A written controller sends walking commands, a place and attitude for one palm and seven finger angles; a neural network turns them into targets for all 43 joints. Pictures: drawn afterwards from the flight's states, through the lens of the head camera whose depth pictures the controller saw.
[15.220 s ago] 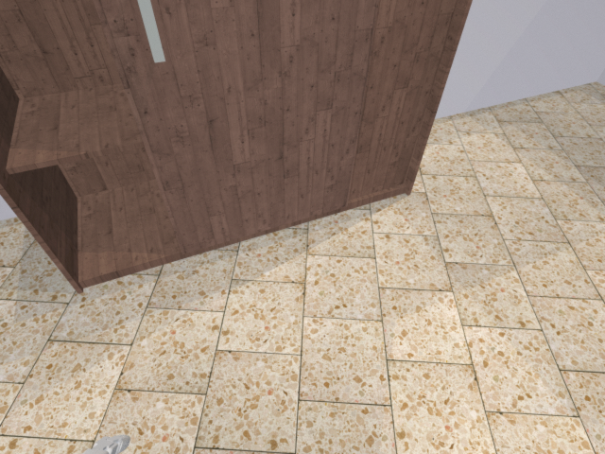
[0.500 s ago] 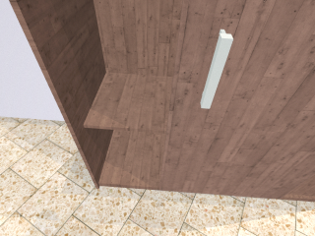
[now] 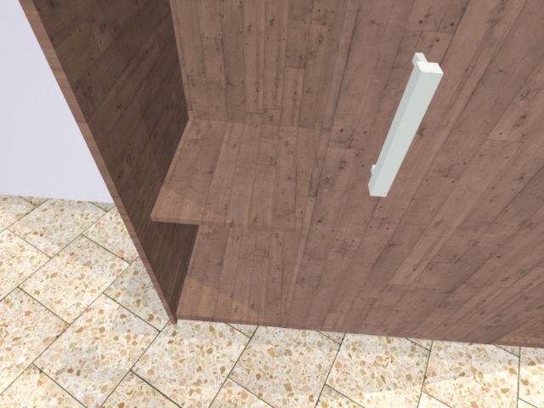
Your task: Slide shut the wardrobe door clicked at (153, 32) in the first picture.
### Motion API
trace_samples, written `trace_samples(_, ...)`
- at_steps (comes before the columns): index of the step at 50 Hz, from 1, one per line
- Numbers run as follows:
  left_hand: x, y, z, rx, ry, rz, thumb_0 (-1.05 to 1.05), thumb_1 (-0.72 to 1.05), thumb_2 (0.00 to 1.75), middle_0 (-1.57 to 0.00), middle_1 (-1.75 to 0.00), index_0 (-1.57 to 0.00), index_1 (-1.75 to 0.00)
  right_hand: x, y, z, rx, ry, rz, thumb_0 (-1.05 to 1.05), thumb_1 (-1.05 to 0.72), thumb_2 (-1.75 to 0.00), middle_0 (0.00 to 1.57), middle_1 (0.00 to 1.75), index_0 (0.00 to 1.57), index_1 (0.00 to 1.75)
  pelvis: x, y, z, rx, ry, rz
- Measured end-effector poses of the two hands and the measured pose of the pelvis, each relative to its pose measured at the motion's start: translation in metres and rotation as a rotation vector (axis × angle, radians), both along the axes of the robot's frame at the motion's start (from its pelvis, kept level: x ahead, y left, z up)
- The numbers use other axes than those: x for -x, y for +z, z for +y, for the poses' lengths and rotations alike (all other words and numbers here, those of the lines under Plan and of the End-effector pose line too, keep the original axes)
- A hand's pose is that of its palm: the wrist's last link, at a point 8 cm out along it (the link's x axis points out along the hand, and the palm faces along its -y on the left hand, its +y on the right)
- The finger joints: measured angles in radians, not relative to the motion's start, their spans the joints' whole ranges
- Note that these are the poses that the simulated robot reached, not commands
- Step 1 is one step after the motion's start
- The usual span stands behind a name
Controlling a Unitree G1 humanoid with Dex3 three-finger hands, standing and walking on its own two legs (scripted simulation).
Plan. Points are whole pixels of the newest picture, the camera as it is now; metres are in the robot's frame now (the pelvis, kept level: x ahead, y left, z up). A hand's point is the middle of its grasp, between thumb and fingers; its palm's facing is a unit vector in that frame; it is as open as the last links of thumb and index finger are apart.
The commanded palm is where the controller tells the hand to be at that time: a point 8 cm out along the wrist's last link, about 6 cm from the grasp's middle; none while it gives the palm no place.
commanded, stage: look again from close up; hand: right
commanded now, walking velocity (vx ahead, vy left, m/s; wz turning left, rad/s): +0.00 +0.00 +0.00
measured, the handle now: (396, 131) +0.48 -0.14 +0.18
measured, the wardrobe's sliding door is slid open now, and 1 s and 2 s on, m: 0.39 0.39 0.39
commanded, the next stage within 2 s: raise the hand with hooked fingers in 1.02 s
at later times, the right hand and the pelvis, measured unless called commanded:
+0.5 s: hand out of the picture +0.02 -0.15 -0.17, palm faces +0.03 +0.98 -0.20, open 7.4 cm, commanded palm none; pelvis +0.03 +0.02 +0.00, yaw +0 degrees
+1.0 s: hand out of the picture +0.02 -0.15 -0.17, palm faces +0.04 +0.98 -0.20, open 7.4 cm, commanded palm none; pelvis +0.04 +0.02 +0.00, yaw +0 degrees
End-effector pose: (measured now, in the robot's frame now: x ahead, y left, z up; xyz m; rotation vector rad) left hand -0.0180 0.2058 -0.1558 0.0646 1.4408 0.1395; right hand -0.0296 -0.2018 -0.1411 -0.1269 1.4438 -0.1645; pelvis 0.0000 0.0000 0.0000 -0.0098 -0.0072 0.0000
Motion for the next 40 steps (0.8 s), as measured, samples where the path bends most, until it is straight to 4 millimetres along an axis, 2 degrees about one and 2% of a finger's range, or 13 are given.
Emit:
trace_samples(11, -0.026, 0.002, 0.018, -0.025, -0.017, -0.012, 0.01, 0.91, 0.90, -0.20, -0.29, -0.20, -0.30, -0.023, -0.001, 0.007, 0.001, 0.007, -0.014, 0.00, -0.91, -0.90, 0.20, 0.30, 0.20, 0.30, -0.016, 0.000, 0.010, 0.002, 0.000, 0.001)
trace_samples(22, -0.047, 0.003, 0.028, -0.040, -0.033, -0.024, 0.01, 0.91, 0.90, -0.20, -0.29, -0.20, -0.30, -0.039, 0.000, 0.006, 0.014, 0.006, -0.014, 0.00, -0.91, -0.90, 0.20, 0.30, 0.20, 0.30, -0.029, 0.001, 0.015, 0.005, 0.000, 0.001)
trace_samples(40, -0.062, 0.004, 0.032, -0.047, -0.044, -0.026, 0.01, 0.91, 0.90, -0.20, -0.29, -0.20, -0.30, -0.048, 0.001, 0.004, 0.025, 0.001, -0.005, 0.00, -0.91, -0.90, 0.20, 0.30, 0.20, 0.30, -0.042, 0.001, 0.019, 0.006, -0.001, 0.001)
